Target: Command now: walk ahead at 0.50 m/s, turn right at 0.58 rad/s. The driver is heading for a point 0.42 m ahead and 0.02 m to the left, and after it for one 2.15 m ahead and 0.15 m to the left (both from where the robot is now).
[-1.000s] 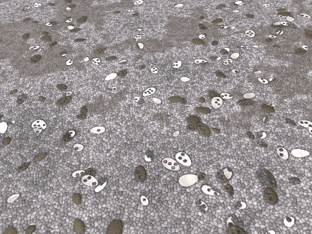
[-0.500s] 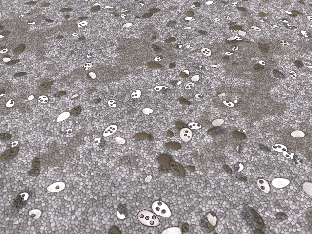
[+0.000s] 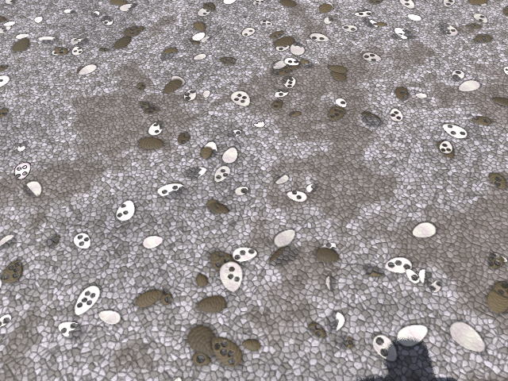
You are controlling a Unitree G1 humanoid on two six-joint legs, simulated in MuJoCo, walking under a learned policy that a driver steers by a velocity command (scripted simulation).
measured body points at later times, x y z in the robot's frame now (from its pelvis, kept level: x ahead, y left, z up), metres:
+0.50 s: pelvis +0.29 +0.05 +0.00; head +0.32 +0.06 +0.45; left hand +0.47 +0.29 -0.11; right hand +0.30 -0.23 -0.12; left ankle +0.32 +0.15 -0.74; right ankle +0.28 -0.10 -0.67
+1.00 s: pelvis +0.54 -0.05 +0.00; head +0.56 -0.06 +0.45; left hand +0.66 +0.21 -0.10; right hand +0.63 -0.34 -0.12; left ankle +0.59 +0.10 -0.66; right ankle +0.54 -0.15 -0.74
